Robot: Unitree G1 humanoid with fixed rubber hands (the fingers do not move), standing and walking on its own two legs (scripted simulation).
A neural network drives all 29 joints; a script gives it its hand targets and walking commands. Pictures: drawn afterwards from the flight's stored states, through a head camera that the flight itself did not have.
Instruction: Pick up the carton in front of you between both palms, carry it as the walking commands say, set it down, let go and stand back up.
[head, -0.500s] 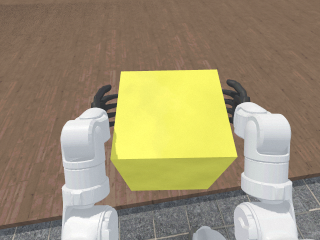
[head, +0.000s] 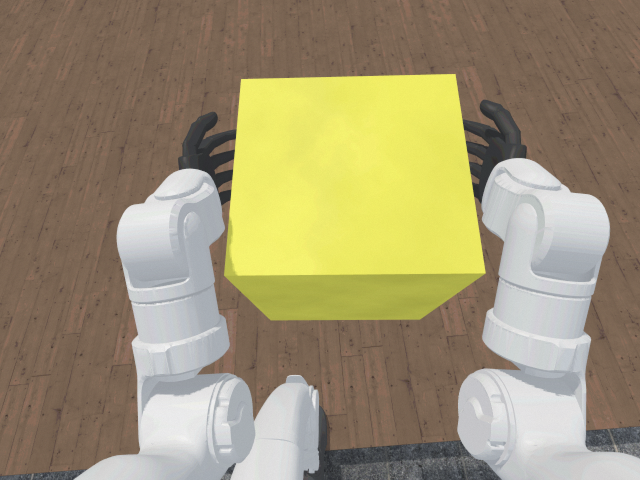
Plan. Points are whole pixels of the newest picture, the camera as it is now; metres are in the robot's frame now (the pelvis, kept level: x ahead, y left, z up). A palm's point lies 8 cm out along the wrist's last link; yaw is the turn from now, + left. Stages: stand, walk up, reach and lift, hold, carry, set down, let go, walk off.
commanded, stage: carry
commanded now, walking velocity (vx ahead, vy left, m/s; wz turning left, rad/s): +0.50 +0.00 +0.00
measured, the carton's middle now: (345, 220) +0.39 +0.03 +0.06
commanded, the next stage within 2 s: none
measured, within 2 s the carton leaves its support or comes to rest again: neither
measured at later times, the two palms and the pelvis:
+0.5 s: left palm out of the picture +0.75 +0.13 +0.25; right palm out of the picture +0.76 -0.17 +0.24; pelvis +0.37 -0.01 +0.04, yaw +0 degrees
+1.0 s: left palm out of the picture +1.07 +0.14 +0.21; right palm out of the picture +1.07 -0.16 +0.20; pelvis +0.70 -0.01 +0.05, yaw +0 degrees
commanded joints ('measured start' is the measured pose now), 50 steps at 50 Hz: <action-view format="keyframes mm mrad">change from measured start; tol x32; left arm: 1 -787 -888 -763 -138 -468 18 -255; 50 -689 -1025 -606 240 -391 30 -281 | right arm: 1 -607 873 722 42 323 10 176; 50 -635 1083 669 299 387 17 218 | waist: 1 -16 -129 -505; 5 -244 349 -893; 23 -18 -192 -660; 50 -143 11 -694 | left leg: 1 130 -86 149 -255 53 9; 4 1192 209 -584 -476 481 321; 10 1232 211 -475 -461 604 206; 19 821 85 -38 -449 887 44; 24 51 -104 -118 482 -215 -20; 41 -74 -15 18 -186 231 -34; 50 1136 190 -208 -510 806 74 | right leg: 1 368 -178 85 2 1079 -99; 3 -29 -101 77 413 1151 5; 5 -489 98 195 1021 -17 48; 11 -876 -9 212 977 -171 -13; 21 259 54 -44 -32 483 -31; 24 524 -368 744 -30 472 -325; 30 235 -256 480 -141 309 -132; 47 484 -141 53 6 1346 -5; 50 -65 -75 69 501 540 51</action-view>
